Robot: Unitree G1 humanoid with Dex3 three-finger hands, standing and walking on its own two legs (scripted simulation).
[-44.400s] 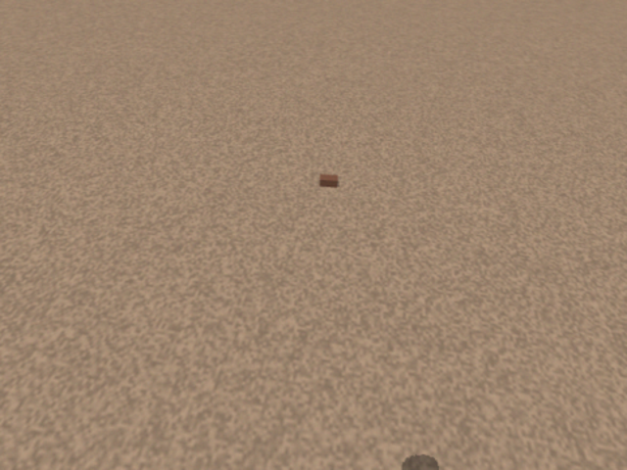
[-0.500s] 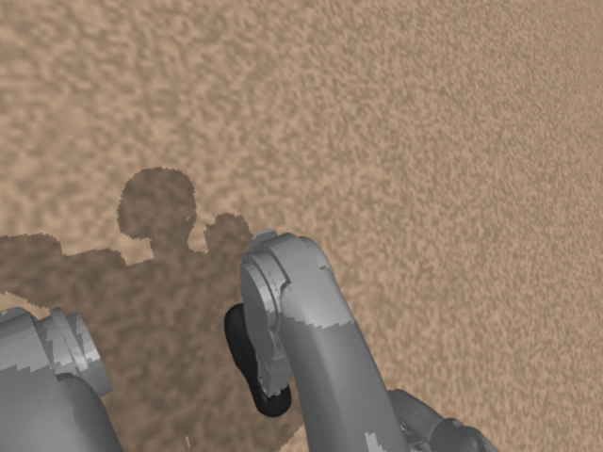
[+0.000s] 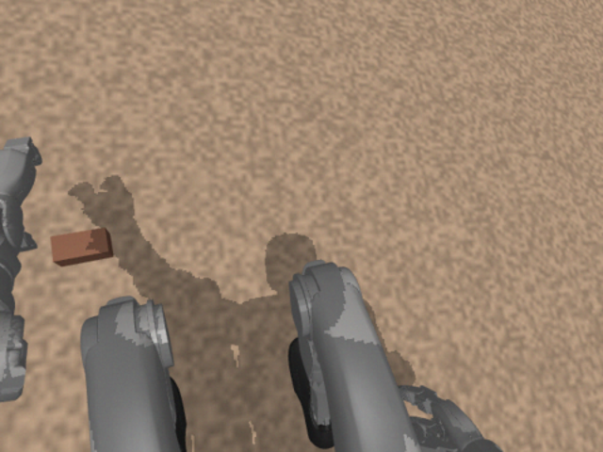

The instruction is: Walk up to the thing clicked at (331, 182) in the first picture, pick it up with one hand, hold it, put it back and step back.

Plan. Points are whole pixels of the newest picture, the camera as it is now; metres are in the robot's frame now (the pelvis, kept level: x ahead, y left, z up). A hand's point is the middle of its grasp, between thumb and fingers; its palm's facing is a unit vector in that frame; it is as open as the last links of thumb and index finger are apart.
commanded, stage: withdraw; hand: left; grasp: from above
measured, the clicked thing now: (83, 247) +0.46 +0.27 -0.33
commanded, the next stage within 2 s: home in 0.36 s
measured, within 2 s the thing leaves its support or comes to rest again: neither
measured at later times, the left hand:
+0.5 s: hand (51, 225) +0.46 +0.28 -0.21, palm faces -0.37 -0.06 -0.93, open 12.5 cm
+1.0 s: hand out of the picture +0.35 +0.26 -0.02, palm faces -0.32 -0.52 -0.79, open 8.2 cm
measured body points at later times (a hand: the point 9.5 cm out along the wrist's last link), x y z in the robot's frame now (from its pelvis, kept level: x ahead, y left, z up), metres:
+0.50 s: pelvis +0.00 -0.01 -0.04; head +0.24 +0.07 +0.34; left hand +0.48 +0.28 -0.16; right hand +0.04 -0.28 -0.12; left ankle +0.08 +0.13 -0.31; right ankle +0.11 -0.14 -0.31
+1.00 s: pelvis +0.01 -0.01 +0.10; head +0.18 +0.04 +0.51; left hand +0.37 +0.29 +0.03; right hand +0.17 -0.27 -0.02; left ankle +0.08 +0.13 -0.31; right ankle +0.11 -0.14 -0.31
